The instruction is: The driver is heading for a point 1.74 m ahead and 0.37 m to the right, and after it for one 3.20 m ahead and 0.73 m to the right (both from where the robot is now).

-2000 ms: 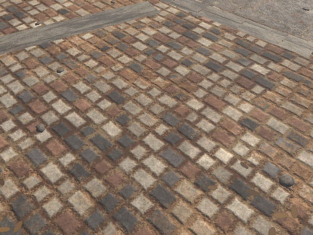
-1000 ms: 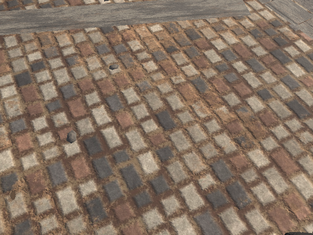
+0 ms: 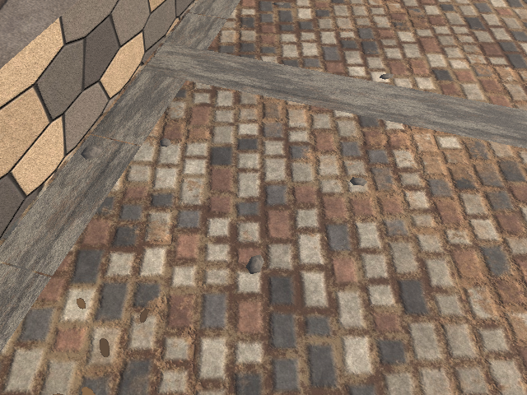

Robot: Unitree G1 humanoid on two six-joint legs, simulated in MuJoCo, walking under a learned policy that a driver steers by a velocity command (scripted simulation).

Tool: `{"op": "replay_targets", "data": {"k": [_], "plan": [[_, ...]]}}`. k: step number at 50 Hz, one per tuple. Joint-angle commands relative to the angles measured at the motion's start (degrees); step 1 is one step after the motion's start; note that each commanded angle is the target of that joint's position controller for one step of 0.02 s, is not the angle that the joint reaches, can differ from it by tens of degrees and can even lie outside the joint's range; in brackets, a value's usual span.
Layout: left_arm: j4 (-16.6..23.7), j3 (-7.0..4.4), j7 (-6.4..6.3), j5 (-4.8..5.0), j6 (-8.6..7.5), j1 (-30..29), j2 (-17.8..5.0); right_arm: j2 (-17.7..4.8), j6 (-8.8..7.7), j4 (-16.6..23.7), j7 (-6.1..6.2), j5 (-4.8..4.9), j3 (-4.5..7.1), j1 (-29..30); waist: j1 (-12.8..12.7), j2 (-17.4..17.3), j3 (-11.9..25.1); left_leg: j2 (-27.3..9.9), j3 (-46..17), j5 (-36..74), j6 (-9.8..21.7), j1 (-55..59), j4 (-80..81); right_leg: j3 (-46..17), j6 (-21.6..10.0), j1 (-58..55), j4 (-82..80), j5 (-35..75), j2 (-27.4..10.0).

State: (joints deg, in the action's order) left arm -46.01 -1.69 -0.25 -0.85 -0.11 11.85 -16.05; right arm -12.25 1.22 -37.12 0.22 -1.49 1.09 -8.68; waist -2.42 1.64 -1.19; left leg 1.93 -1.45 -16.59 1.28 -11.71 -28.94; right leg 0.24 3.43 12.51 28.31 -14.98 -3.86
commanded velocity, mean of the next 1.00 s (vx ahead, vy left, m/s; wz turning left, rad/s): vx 0.37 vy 0.00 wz -0.28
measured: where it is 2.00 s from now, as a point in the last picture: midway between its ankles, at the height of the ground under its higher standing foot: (377, 277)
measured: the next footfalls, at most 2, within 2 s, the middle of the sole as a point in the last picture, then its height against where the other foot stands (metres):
right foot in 0.38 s outside the picture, level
left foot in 0.90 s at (333, 392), level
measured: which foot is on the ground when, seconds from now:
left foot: down 0.00-0.38, up 0.40-0.88, down 0.90-1.00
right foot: down 0.00-0.06, up 0.08-0.36, down 0.38-0.90, up 0.92-1.00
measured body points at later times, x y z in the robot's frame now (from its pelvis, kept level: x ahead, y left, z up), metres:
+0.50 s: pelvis +0.10 -0.10 +0.00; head +0.11 -0.14 +0.44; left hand +0.25 +0.15 -0.10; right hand +0.16 -0.40 -0.12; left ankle +0.07 +0.07 -0.65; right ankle +0.09 -0.18 -0.74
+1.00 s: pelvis +0.39 -0.18 -0.01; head +0.42 -0.20 +0.44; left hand +0.51 +0.08 -0.13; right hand +0.48 -0.48 -0.11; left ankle +0.49 -0.13 -0.74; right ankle +0.17 -0.21 -0.63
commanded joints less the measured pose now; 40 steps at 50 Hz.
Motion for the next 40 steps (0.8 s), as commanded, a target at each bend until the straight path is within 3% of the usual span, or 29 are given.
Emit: {"op": "replay_targets", "data": {"k": [1,3,4,5,6,7,9,13,15,16,17,18,19,20,21,22,23,24,25,26,30,33,37,40], "plan": [[2.88,-1.59,-0.06,0.64,-0.76,-2.33,-6.92,-9.34,-0.9,3.08,0.69,0.04,2.74,0.02,2.08,-4.98,0.72,-6.82,-6.01,9.72,2.25,2.73,6.55,-1.25,-0.9,3.59,-1.76,7.94,-0.2],[2.83,-1.44,-0.41,1.32,-0.59,-2.37,-6.12,-11.26,-0.31,2.95,1.49,0.43,3.61,-1.63,3.47,-7.12,1.47,-9.38,-8.74,-6.54,4.65,4.18,10.28,1.83,-1.1,7.61,3.9,-1.5,2.78],[3.46,-1.63,-0.5,1.84,-0.6,-3.29,-6.29,-13.14,-0.05,2.65,1.76,0.92,4.32,-3.55,4.97,-9.54,-0.21,-13.35,-13.77,-18.33,7.54,4.72,13.9,3.52,-1.61,13.02,9.51,-7.42,3.92],[4.8,-1.97,-0.46,2.13,-0.75,-5.6,-7.06,-14.54,-0.3,2.01,1.94,1.32,4.89,-6.34,7.01,-11.39,-2.86,-18.32,-20.0,-24.61,10.73,4.25,17.66,1.86,-2.4,19.18,18.21,-13.02,2.44],[6.31,-2.36,-0.3,2.61,-0.94,-7.72,-7.32,-14.57,-1.25,0.95,2.0,1.29,5.01,-8.95,7.85,-11.33,-5.16,-22.38,-24.91,-24.92,13.1,5.25,19.92,-1.86,-3.44,26.21,26.94,-16.71,0.04],[6.29,-2.76,-0.17,3.18,-1.02,-6.51,-6.96,-13.12,-2.45,0.32,2.01,1.46,4.72,-8.85,6.52,-10.08,-6.0,-23.89,-25.65,-22.53,13.97,7.48,20.38,-4.69,-4.07,31.18,31.77,-16.23,-1.43],[5.5,-2.95,0.27,2.99,-1.34,-4.16,-6.37,-10.45,-4.02,0.35,1.88,2.38,4.28,-5.5,4.45,-7.88,-4.66,-22.27,-19.31,-15.58,12.23,11.29,21.09,-6.01,-4.27,33.25,30.95,-11.77,-3.23],[5.46,-1.5,2.29,2.25,-1.78,-3.55,-3.56,-12.25,-4.96,0.47,0.75,1.98,5.33,-0.81,3.26,-6.84,-0.74,-16.23,-2.44,0.31,8.71,4.65,19.76,-0.1,-3.54,17.6,18.19,-3.31,-3.23],[5.72,-1.63,2.8,2.3,-1.58,-2.41,-4.77,-13.94,-4.98,-0.39,0.01,2.71,6.0,-2.24,3.35,-7.1,0.32,-16.46,-0.11,-1.68,8.57,2.77,17.76,2.67,-3.73,11.74,13.94,-1.84,-1.29],[5.51,-1.8,2.84,2.4,-1.46,-0.64,-5.17,-14.32,-4.8,-0.78,-0.22,3.24,6.13,-2.16,2.23,-6.69,0.29,-16.84,0.85,-4.24,8.05,1.2,15.79,4.0,-4.33,8.48,11.06,0.06,-0.37],[4.66,-2.17,2.72,2.31,-1.3,2.14,-5.72,-14.07,-4.63,-1.14,-0.35,3.52,6.07,-2.13,0.78,-5.58,0.37,-16.6,2.4,-6.5,7.15,-1.74,12.38,6.13,-5.14,3.65,8.99,0.66,1.41],[3.52,-3.15,2.34,2.37,-1.11,6.28,-7.33,-12.87,-4.63,-1.43,-0.39,3.08,5.6,-2.8,-1.01,-4.13,1.23,-15.39,4.68,-4.41,5.73,-5.23,5.9,7.36,-6.4,-2.68,8.4,-1.01,3.73],[1.76,-5.05,1.76,3.02,-1.06,13.77,-10.79,-9.72,-4.75,-1.45,-0.46,1.8,4.48,-3.47,-4.25,1.88,3.83,-11.88,9.53,0.92,2.74,-9.68,-10.02,3.47,-8.83,-11.69,5.16,-2.54,3.79],[2.55,-6.9,0.86,2.73,-1.51,17.9,-20.15,-4.67,-5.43,2.82,-0.41,0.09,2.8,-2.32,-3.44,20.89,4.93,-2.71,11.31,-14.7,-3.41,-28.38,-36.75,-29.12,-18.64,-20.15,-6.98,-11.46,-11.47],[5.08,-5.79,1.78,1.77,-3.16,16.88,-18.36,-7.62,-6.92,4.19,-0.25,2.3,3.09,-0.25,-4.33,13.63,9.17,0.55,-1.98,-17.17,-2.81,-37.49,-45.36,-51.3,-24.86,-22.23,-19.87,-27.12,-17.64],[5.52,-4.7,2.1,1.39,-4.28,14.04,-14.36,-11.62,-7.88,4.32,-0.64,4.63,3.95,2.5,-3.83,7.41,3.79,-3.42,-3.78,-12.26,-0.59,-42.15,-47.38,-46.9,-23.42,-19.99,-20.18,-28.72,-18.32],[6.14,-3.88,2.25,1.34,-4.74,11.39,-11.62,-12.35,-8.41,3.77,-0.62,4.2,4.05,2.17,-2.11,4.58,1.3,-5.64,-3.58,-6.88,0.92,-40.77,-44.42,-40.46,-21.2,-16.1,-18.22,-23.4,-16.16],[6.93,-3.22,2.07,1.38,-4.55,8.43,-9.79,-11.96,-8.59,2.58,-0.35,2.45,4.09,1.25,-0.41,1.63,-0.22,-7.46,-3.82,-2.38,1.03,-37.77,-40.11,-33.92,-19.25,-12.17,-16.86,-15.74,-13.46],[7.67,-2.8,1.73,0.95,-4.39,6.49,-8.92,-12.03,-8.47,2.05,-0.34,1.32,4.41,0.47,1.06,2.41,-0.64,-8.34,-4.07,1.21,0.86,-33.53,-35.69,-28.43,-17.9,-8.63,-17.04,-9.44,-10.61],[8.23,-2.65,1.38,0.72,-4.32,5.95,-8.64,-11.94,-8.13,1.67,-0.59,1.09,4.59,0.16,1.65,3.46,-0.45,-8.04,-3.56,4.0,0.29,-30.94,-33.17,-25.15,-17.31,-7.22,-17.79,-4.94,-8.72],[7.27,-2.89,-0.15,1.39,-4.44,8.95,-9.05,-9.26,-7.05,1.67,-0.75,0.83,3.91,3.5,1.08,1.5,-0.53,-5.57,-1.21,14.6,-2.99,-30.87,-21.1,-15.71,-16.36,-8.35,-18.25,14.65,-5.7],[5.54,-2.75,-0.93,1.53,-4.14,11.24,-8.41,-6.86,-7.29,2.49,-1.5,1.26,2.9,8.92,-0.94,3.14,-1.09,-3.93,0.47,23.24,-3.84,-26.66,-9.91,-10.76,-13.75,-6.82,-18.1,18.67,-3.2],[3.4,-2.94,-1.17,1.82,-3.92,14.54,-8.63,-6.49,-8.03,4.05,-2.89,2.01,2.42,15.78,-3.44,3.04,-3.64,-3.18,0.91,26.71,-2.51,-25.58,-1.7,-11.75,-13.44,-9.36,-17.98,17.03,-5.0],[2.13,-3.18,-1.27,1.74,-3.26,15.41,-8.95,-6.97,-8.7,4.88,-3.79,2.28,2.34,18.03,-3.48,3.2,-4.73,-2.7,1.64,23.34,-0.29,-27.38,1.81,-12.17,-13.88,-15.19,-15.56,21.56,-7.48]]}}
